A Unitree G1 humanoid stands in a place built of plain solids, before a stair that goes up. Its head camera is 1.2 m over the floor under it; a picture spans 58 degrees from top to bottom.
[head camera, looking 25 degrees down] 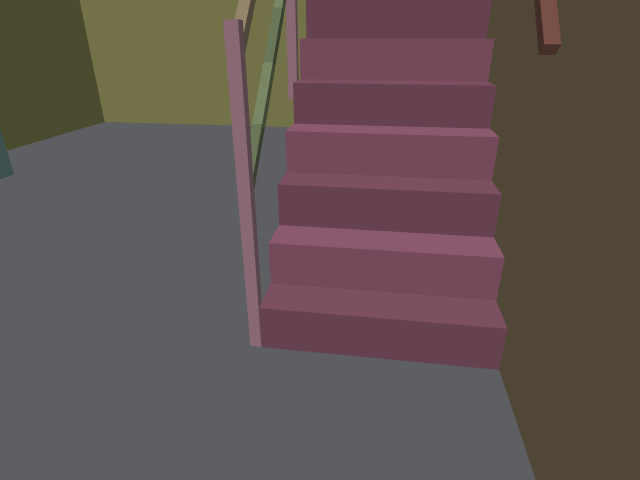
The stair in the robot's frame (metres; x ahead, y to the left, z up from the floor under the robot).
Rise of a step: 0.20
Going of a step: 0.20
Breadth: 0.98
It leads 8 degrees to the right of straight ahead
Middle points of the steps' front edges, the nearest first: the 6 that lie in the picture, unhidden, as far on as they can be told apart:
1.42 -0.23 0.20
1.62 -0.26 0.40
1.81 -0.29 0.60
2.01 -0.32 0.80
2.21 -0.35 1.00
2.41 -0.37 1.20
